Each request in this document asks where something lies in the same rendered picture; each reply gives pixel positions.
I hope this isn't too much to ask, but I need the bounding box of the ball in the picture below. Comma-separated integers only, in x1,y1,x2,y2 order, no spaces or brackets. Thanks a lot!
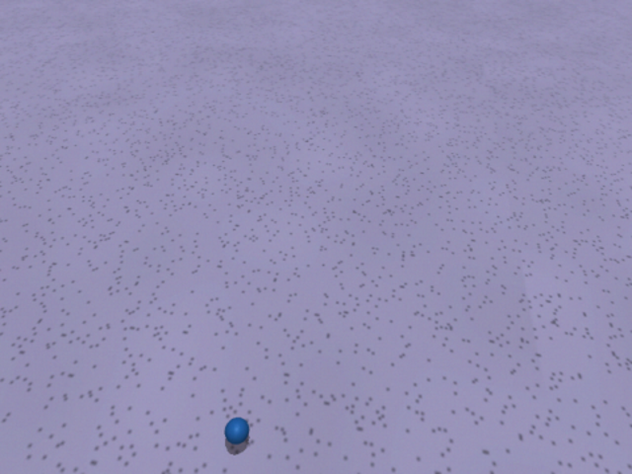
225,418,249,444

